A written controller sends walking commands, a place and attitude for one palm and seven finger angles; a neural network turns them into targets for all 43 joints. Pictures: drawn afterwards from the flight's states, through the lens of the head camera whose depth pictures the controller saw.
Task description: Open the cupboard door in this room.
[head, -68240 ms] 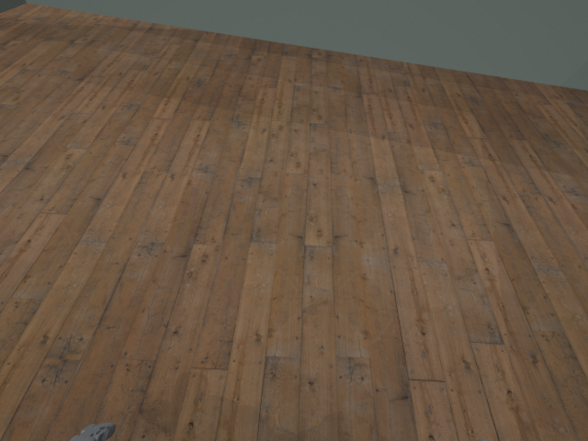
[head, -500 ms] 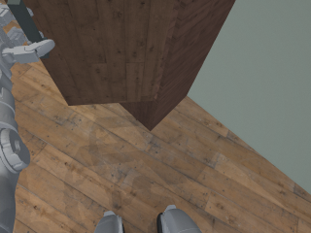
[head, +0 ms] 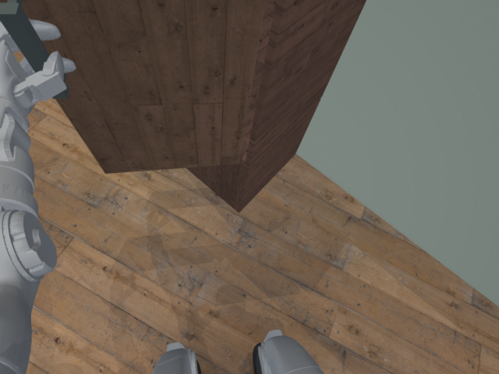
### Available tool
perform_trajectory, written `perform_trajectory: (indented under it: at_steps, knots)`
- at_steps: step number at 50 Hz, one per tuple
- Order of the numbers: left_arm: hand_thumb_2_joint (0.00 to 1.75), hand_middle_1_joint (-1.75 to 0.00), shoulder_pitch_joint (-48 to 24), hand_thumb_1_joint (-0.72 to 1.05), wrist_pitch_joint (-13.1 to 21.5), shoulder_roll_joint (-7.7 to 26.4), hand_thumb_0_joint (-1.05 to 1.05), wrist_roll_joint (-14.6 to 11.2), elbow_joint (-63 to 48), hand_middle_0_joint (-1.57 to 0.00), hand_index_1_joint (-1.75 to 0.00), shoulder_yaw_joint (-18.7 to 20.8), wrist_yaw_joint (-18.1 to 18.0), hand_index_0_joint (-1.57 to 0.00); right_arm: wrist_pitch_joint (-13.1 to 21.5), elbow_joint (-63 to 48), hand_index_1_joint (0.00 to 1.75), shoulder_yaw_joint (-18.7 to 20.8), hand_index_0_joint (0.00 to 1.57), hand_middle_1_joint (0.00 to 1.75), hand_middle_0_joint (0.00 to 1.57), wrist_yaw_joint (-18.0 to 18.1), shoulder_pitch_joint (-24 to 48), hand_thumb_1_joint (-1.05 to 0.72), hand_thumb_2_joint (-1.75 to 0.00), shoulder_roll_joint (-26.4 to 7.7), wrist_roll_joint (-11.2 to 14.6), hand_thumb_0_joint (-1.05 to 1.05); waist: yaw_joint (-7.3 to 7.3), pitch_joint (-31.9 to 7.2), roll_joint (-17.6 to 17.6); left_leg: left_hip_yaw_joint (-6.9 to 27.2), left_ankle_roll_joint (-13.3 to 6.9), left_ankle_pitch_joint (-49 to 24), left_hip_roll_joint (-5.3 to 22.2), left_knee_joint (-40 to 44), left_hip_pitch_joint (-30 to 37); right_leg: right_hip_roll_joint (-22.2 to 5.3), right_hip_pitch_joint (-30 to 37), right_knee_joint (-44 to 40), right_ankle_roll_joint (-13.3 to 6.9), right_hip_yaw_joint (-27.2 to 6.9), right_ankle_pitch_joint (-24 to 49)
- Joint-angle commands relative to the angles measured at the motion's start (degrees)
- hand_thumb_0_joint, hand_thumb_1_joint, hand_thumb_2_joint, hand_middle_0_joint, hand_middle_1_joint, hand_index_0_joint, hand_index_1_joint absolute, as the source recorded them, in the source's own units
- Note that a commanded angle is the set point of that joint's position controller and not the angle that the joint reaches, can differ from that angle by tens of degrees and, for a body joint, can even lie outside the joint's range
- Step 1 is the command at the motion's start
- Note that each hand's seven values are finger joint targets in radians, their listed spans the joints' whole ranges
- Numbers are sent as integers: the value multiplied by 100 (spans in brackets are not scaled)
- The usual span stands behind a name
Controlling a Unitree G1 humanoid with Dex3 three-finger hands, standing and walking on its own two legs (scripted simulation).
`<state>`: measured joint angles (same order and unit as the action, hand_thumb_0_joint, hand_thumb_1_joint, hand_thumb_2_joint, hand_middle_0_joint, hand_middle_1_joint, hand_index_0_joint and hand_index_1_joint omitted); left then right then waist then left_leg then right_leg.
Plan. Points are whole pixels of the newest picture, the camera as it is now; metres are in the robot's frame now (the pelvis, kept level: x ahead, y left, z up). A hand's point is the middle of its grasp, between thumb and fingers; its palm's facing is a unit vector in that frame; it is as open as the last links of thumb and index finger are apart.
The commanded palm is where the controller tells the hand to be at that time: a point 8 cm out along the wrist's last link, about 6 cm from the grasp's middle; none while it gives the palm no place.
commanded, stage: pull the door open along its arc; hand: left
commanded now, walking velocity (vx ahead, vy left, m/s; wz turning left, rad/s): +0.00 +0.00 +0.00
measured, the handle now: (40, 47) +0.59 +0.23 +0.11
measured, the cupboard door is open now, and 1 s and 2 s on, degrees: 49 94 94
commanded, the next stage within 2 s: open thumb and fingers to let go in 0.82 s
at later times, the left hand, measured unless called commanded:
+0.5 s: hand (85, 151) +0.42 +0.16 +0.11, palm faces +0.17 -0.98 +0.07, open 6.0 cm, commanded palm +0.35 +0.22 +0.11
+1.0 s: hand (165, 203) +0.34 +0.07 +0.11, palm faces +0.45 -0.90 -0.02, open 6.1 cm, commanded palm +0.29 +0.11 +0.11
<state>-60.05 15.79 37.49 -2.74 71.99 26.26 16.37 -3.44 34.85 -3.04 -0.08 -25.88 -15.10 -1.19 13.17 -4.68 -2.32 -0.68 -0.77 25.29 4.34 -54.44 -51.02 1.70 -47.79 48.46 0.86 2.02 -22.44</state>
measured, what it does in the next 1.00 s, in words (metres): shifts its weight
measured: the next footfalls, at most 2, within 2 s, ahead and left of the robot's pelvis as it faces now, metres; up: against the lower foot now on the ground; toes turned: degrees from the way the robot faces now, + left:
none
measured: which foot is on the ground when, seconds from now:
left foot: down 0.00-1.00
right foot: down 0.00-1.00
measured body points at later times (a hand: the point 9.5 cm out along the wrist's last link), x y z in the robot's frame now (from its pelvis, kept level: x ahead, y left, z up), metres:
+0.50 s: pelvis +0.02 +0.00 +0.02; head +0.08 -0.01 +0.47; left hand +0.40 +0.21 +0.10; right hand +0.11 -0.26 -0.09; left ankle -0.01 +0.11 -0.69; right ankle +0.00 -0.14 -0.69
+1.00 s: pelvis +0.02 -0.05 +0.03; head +0.03 -0.06 +0.48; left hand +0.31 +0.11 +0.11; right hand +0.20 -0.26 -0.08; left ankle -0.01 +0.11 -0.68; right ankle +0.00 -0.14 -0.69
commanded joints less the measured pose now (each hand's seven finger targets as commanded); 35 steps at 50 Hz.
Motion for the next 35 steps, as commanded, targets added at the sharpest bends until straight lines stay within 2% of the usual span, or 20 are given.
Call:
perform_trajectory:
  at_steps: [1, 6, 9, 12, 16, 17, 18, 19, 20, 21, 23, 25, 26, 27, 28, 29, 30, 32, 33, 35]
  knots:
    - [90, -135, -2077, 90, 468, 1409, 0, -229, -1370, -40, -135, 152, 61, -40, 50, -187, 30, 449, 20, 30, 20, 43, -1157, -90, -90, -1160, -12, 0, -185, -3006, -756, 267, -80, -2850, -224, 430, 2384, 250, 1132, -349, -145, 46, 2405]
    - [90, -135, -1156, 90, 422, 1180, 0, -352, -1822, -40, -135, 122, 138, -40, 8, -361, 30, 497, 20, 30, 20, 20, -962, -90, -90, -1129, 51, 0, -458, -3028, -798, 171, -74, -2963, -245, 536, 2466, 236, 1400, -370, -160, 51, 2577]
    - [90, -135, -498, 90, 380, 975, 0, -539, -2349, -40, -135, 128, 136, -40, -1, -507, 30, 535, 20, 30, 20, -2, -798, -90, -90, -1099, 104, 0, -606, -3055, -640, 116, -89, -3115, -255, 640, 2525, 240, 1722, -417, -163, 59, 2817]
    - [90, -135, 366, 90, 296, 615, 0, -753, -2868, -40, -135, 44, 115, -40, 14, -686, 30, 565, 20, 30, 20, -28, -571, -90, -90, -1044, 170, 0, -765, -2839, -309, 13, -117, -3054, -290, 781, 2342, 223, 2134, -487, -160, 45, 3068]
    - [90, -135, 1630, 90, 195, -6, 0, -1014, -3681, -40, -135, -199, 67, -40, 64, -905, 30, 596, 20, 30, 20, -66, -214, -90, -90, -948, 257, 0, -964, -2528, -223, -91, -112, -3174, -308, 939, 2411, 173, 2414, -558, -167, 49, 3302]
    - [90, -135, 1766, 90, 145, -82, 0, -1284, -4109, -40, -135, 362, -542, -40, 123, -947, 30, 601, 20, 30, 20, -82, -81, -90, -90, -814, 234, 0, -1320, -2444, -85, -113, -62, -3084, -339, 1003, 2198, 173, 2530, -619, -131, 99, 3216]
    - [90, -135, 2214, 90, 94, -418, 0, -1268, -4382, -40, -135, 192, -970, -40, 202, -968, 30, 595, 20, 30, 20, -121, 26, -90, -90, -776, 227, 0, -1339, -2301, -52, -109, -41, -3121, -343, 1068, 2190, 176, 2618, -620, -138, 138, 3239]
    - [90, -135, 2628, 90, 35, -773, 0, -1279, -4841, -40, -135, 102, -1337, -40, 270, -1021, 30, 603, 20, 30, 20, -174, 161, -90, -90, -704, 247, 0, -1402, -2272, -251, -129, 1, -3280, -331, 1123, 2321, 151, 2595, -632, -125, 146, 3223]
    - [90, -135, 3126, 90, -29, -1287, 0, -1184, -5069, -40, -135, -327, -1491, -40, 326, -1019, 30, 605, 20, 30, 20, -236, 208, -90, -90, -672, 247, 0, -1321, -2207, -238, -145, 29, -3398, -318, 1152, 2476, 147, 2575, -626, -124, 199, 3215]
    - [90, -135, 3393, 90, -55, -1275, 0, -1154, -5474, -40, -135, -166, -1791, -40, 356, -1021, 30, 621, 20, 30, 20, -263, 281, -90, -90, -645, 241, 0, -1437, -2213, -108, -148, 49, -3544, -298, 1173, 2497, 130, 2653, -642, -131, 215, 3282]
    - [90, -135, 4045, 90, -125, -1458, 0, -904, -6156, -40, -135, -283, -2356, -40, 373, -1073, 30, 623, 20, 30, 20, -299, 457, -90, -90, -599, 200, 0, -1511, -2208, 119, -172, 41, -3648, -305, 1221, 2534, 109, 2958, -625, -149, 193, 3506]
    - [90, -135, 4422, 90, -233, -1882, 0, -632, -6643, -40, -135, -663, -2767, -40, 362, -1110, 30, 599, 20, 30, 20, -325, 689, -90, -90, -510, 167, 0, -1477, -2021, 71, -205, 68, -3424, -311, 1332, 2618, 56, 3002, -650, -155, 203, 3395]
    - [90, -135, 4625, 90, -281, -1985, 0, -524, -6858, -40, -135, -766, -2932, -40, 342, -1151, 30, 586, 20, 30, 20, -318, 803, -90, -90, -486, 148, 0, -1502, -1913, 239, -201, 70, -3260, -309, 1387, 2609, 46, 3058, -675, -167, 211, 3315]
    - [90, -135, 4706, 90, -333, -2049, 0, -421, -7033, -40, -135, -842, -3101, -40, 306, -1172, 30, 585, 20, 30, 20, -295, 923, -90, -90, -466, 117, 0, -1494, -1838, 256, -231, 66, -3076, -334, 1426, 2607, 12, 3146, -728, -173, 170, 3304]
    - [90, -135, 4785, 90, -375, -1981, 0, -335, -7228, -40, -135, -743, -3339, -40, 254, -1199, 30, 583, 20, 30, 20, -257, 1035, -90, -90, -456, 84, 0, -1545, -1835, 505, -208, 56, -2895, -342, 1469, 2576, -3, 3297, -792, -183, 135, 3186]
    - [90, -135, 4901, 90, -444, -2257, 0, -245, -7387, -40, -135, -989, -3505, -40, 221, -1246, 30, 549, 20, 30, 20, -225, 1199, -90, -90, -376, 67, 0, -1555, -1751, 361, -234, 61, -2730, -361, 1538, 2622, -36, 3326, -841, -182, 102, 3113]
    - [90, -135, 5012, 90, -516, -2449, 0, -199, -7443, -40, -135, -1117, -3667, -40, 190, -1244, 30, 520, 20, 30, 20, -191, 1309, -90, -90, -323, 53, 0, -1551, -1562, 465, -220, 75, -2570, -364, 1589, 2625, -61, 3318, -914, -182, 111, 2955]
    - [90, -135, 5109, 90, -639, -2732, 0, -117, -7702, -40, -135, -1335, -3989, -40, 118, -1256, 30, 468, 20, 30, 20, -122, 1546, -90, -90, -253, 8, 0, -1592, -1439, 381, -225, 88, -2403, -385, 1659, 2728, -101, 3381, -1050, -189, 55, 2781]
    - [90, -135, 5141, 90, -698, -2771, 0, -41, -7714, -40, -135, -1404, -4157, -40, 78, -1226, 30, 459, 20, 30, 20, -72, 1625, -90, -90, -240, -10, 0, -1550, -1293, 653, -193, 70, -2283, -377, 1669, 2751, -109, 3378, -1171, -178, 19, 2624]
    - [90, -135, 5250, 90, -807, -3079, 0, 94, -7921, -40, -135, -1713, -4394, -40, 33, -1232, 30, 422, 20, 30, 20, -22, 1791, -90, -90, -160, -47, 0, -1538, -1169, 538, -212, 69, -2184, -398, 1715, 2849, -163, 3406, -1272, -169, -23, 2563]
